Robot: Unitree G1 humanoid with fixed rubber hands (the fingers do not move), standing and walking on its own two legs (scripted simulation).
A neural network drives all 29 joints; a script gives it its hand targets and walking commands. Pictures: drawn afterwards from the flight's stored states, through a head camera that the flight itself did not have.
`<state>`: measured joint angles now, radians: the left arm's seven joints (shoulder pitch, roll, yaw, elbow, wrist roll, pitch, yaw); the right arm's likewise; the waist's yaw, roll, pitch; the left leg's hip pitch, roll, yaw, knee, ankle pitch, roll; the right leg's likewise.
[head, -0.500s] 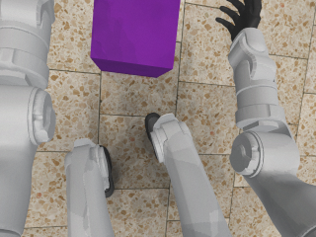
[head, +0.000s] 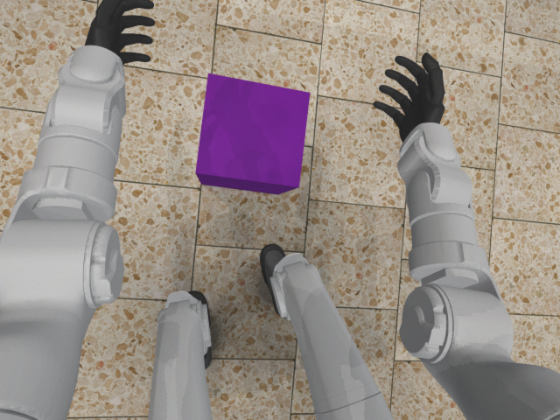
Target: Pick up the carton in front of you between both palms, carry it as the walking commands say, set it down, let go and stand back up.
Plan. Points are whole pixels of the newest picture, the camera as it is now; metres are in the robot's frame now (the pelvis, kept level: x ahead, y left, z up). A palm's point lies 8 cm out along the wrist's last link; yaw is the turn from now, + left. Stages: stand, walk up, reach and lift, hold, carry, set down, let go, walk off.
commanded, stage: let go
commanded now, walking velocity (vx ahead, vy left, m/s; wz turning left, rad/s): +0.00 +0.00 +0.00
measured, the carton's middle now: (249, 144) +0.51 -0.11 -0.49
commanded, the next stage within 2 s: stand in 1.46 s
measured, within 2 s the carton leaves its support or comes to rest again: neither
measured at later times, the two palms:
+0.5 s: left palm (38, 225) +0.38 +0.14 +0.01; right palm (500, 207) +0.30 -0.27 +0.03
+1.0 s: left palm out of the picture +0.29 +0.22 +0.08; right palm (549, 279) +0.25 -0.24 +0.09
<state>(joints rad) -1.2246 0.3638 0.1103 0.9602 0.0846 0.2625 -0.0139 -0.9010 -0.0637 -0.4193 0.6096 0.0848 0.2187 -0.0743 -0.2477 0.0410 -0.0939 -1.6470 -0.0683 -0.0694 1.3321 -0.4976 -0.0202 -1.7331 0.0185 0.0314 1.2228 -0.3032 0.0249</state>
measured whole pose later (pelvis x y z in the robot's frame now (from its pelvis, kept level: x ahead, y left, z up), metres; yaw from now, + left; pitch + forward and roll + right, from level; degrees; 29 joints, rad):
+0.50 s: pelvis +0.03 -0.02 +0.12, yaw +2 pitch +25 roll +2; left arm -0.38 0.10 0.16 0.56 0.08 0.11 0.14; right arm -0.23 -0.20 -0.14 0.48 -0.02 0.08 0.13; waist -0.14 -0.01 0.00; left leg -0.89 -0.05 -0.09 0.77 -0.34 -0.04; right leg -0.99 0.00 0.02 0.75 -0.20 -0.01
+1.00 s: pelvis +0.10 +0.00 +0.16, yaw -1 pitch +4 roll -1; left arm 0.14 0.18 0.07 0.51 0.04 0.04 -0.02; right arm 0.23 -0.23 -0.01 0.39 0.03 0.07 0.06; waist -0.04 0.01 0.04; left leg -0.18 0.00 -0.07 0.47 -0.35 0.00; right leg -0.30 0.04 0.04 0.45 -0.21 0.00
